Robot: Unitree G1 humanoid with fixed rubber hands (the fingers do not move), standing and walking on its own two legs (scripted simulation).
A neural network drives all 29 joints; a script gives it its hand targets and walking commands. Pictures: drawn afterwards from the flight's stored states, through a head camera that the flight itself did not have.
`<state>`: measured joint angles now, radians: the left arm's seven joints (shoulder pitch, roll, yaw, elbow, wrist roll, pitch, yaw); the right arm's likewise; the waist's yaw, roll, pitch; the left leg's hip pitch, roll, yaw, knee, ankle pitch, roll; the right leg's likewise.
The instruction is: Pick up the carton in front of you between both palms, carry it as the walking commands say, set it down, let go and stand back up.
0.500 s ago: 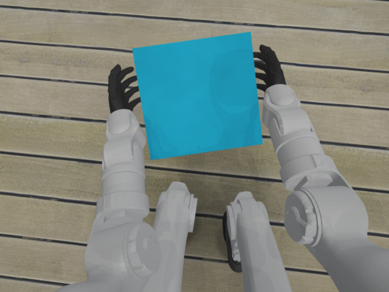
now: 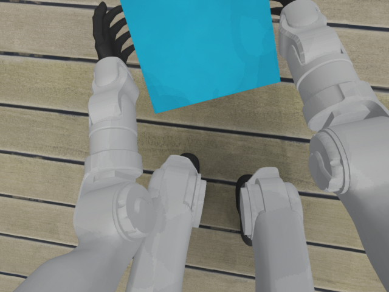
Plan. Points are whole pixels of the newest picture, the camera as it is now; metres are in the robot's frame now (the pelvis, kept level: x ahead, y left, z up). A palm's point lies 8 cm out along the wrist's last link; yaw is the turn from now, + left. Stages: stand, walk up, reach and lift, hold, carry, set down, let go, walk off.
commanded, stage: set down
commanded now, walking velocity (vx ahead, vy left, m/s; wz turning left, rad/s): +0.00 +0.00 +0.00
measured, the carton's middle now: (201, 42) +0.54 +0.07 -0.25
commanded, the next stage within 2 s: none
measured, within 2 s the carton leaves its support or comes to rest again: rests again in 0.80 s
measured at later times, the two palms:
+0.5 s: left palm (112, 56) +0.49 +0.22 -0.17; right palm (285, 7) +0.57 -0.07 -0.18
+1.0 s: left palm (115, 51) +0.50 +0.22 -0.19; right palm (284, 10) +0.58 -0.07 -0.20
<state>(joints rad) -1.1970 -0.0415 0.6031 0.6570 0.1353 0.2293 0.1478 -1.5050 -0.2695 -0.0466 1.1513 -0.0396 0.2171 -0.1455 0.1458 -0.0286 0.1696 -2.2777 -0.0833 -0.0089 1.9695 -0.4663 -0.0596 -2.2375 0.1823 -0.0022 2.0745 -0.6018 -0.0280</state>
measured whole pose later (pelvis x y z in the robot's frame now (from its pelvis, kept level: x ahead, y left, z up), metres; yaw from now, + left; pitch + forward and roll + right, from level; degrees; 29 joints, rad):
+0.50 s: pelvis +0.00 +0.00 -0.02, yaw +0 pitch +41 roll +5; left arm -1.25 0.03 0.64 0.79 0.13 0.20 0.07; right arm -1.57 -0.27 -0.07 1.25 -0.08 0.19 -0.09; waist 0.16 -0.01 0.23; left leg -2.28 -0.07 0.01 2.06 -0.50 -0.06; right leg -2.25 0.17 -0.02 2.18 -0.64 -0.05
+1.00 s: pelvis +0.01 +0.00 -0.03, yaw +1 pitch +42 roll +6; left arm -1.29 0.08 0.66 0.90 0.15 0.17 0.01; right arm -1.53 -0.26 -0.17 1.18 -0.19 0.16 -0.02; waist 0.15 0.01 0.24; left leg -2.30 -0.05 0.03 2.10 -0.54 -0.05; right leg -2.27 0.13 -0.02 2.22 -0.68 -0.07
